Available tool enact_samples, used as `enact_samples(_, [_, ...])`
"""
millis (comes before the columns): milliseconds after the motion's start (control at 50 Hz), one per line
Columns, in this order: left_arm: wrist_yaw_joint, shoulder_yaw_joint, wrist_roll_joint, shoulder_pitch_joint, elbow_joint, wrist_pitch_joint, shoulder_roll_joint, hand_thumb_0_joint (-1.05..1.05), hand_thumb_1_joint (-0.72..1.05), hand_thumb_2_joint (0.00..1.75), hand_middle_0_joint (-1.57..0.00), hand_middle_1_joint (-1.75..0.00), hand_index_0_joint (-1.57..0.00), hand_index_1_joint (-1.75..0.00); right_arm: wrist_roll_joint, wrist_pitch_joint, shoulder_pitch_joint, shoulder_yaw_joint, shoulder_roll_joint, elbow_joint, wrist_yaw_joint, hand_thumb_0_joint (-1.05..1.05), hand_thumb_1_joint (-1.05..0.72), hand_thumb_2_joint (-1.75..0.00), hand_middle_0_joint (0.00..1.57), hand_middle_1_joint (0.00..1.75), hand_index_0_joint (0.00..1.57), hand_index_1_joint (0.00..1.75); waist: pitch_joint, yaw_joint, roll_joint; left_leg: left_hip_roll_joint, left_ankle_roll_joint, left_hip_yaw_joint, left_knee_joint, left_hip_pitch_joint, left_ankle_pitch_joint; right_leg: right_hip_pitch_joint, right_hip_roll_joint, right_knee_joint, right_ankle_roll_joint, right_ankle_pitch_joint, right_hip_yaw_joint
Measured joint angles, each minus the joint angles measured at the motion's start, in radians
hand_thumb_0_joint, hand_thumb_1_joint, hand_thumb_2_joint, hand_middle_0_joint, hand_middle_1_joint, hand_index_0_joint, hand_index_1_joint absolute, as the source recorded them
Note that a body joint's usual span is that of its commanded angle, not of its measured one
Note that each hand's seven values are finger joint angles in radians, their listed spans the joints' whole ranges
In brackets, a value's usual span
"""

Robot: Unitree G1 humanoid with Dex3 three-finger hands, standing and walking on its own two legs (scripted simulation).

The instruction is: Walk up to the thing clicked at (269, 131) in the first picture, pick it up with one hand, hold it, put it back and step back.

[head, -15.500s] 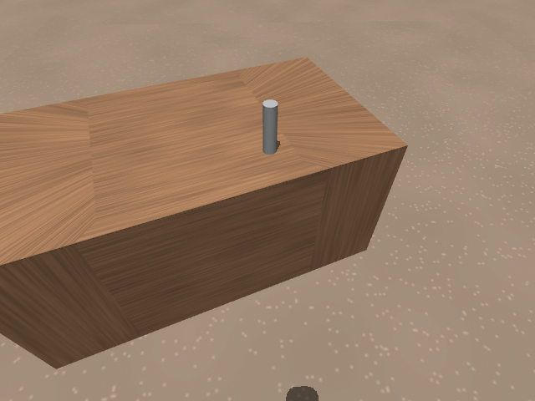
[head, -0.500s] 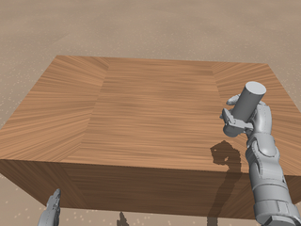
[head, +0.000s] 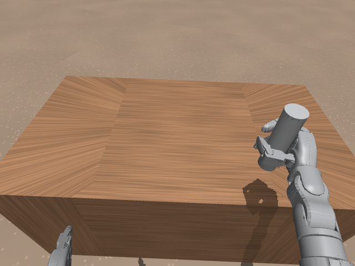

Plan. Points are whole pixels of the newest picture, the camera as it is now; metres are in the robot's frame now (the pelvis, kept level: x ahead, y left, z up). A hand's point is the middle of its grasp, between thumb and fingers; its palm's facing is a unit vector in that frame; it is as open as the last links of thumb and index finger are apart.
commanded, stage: lift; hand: right
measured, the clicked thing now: (279, 140) +0.36 -0.19 +0.15
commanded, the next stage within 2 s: hold in 0.12 s
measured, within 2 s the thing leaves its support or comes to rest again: neither
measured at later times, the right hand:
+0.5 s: hand (273, 143) +0.34 -0.17 +0.15, palm faces +0.16 +0.99 +0.01, open 5.6 cm
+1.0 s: hand (272, 144) +0.34 -0.17 +0.15, palm faces +0.14 +0.99 +0.00, open 5.6 cm
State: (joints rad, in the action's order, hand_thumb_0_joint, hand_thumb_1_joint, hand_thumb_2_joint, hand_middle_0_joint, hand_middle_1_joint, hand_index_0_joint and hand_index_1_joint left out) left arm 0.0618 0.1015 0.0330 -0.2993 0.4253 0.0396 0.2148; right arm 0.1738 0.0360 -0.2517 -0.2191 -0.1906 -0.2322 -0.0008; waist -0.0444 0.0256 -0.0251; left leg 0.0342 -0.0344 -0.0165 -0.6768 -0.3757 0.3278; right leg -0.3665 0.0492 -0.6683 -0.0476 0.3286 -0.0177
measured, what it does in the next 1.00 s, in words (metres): stands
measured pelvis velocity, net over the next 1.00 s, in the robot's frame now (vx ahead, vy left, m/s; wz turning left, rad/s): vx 0.01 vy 0.00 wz -0.01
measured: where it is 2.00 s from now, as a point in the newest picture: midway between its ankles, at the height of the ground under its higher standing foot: outside the picture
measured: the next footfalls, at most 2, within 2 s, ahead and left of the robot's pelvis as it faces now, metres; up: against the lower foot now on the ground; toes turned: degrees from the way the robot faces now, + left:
none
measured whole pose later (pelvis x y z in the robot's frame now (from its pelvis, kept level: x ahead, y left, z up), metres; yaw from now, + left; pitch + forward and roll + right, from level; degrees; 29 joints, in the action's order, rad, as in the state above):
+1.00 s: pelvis +0.01 +0.00 +0.01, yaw -1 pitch -1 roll +0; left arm 0.05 0.12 0.02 -0.22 0.61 0.08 0.21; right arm 0.18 0.18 -0.18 -0.19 -0.16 -0.06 0.00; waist -0.02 0.01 -0.05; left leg 0.04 -0.04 0.00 -0.55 -0.25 0.28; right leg -0.25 0.05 -0.55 -0.05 0.28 -0.02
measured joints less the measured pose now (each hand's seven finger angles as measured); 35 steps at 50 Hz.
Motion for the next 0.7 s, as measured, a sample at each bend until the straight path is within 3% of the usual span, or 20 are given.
enact_samples(260, [-0.004, 0.003, -0.002, 0.002, 0.033, 0.020, -0.006, -0.01, -0.54, 0.05, -0.05, -0.05, -0.04, -0.05, 0.004, 0.053, 0.045, 0.007, 0.011, 0.089, 0.003, -0.01, -0.09, -1.19, 1.00, 1.17, 1.00, 1.18, 0.010, -0.008, -0.011, 0.000, 0.002, 0.005, 0.042, 0.045, -0.013, 0.044, 0.001, 0.042, -0.001, -0.014, -0.002])
enact_samples(400, [-0.003, 0.028, -0.004, 0.026, 0.079, 0.022, 0.006, -0.01, -0.54, 0.05, -0.06, -0.05, -0.05, -0.05, 0.004, 0.083, 0.059, 0.011, 0.016, 0.123, 0.006, -0.01, -0.09, -1.19, 1.00, 1.17, 1.00, 1.18, 0.015, -0.010, -0.019, 0.001, 0.001, 0.006, 0.060, 0.066, -0.019, 0.064, 0.000, 0.060, -0.001, -0.020, -0.002])
enact_samples(700, [-0.009, 0.022, -0.007, 0.058, 0.137, 0.028, -0.011, -0.01, -0.53, 0.05, -0.06, -0.06, -0.05, -0.05, 0.004, 0.137, 0.091, 0.018, 0.026, 0.175, 0.006, -0.01, -0.09, -1.19, 1.00, 1.17, 1.00, 1.18, 0.017, -0.013, -0.025, 0.005, 0.000, 0.014, 0.098, 0.108, -0.030, 0.102, -0.004, 0.097, 0.001, -0.034, -0.008])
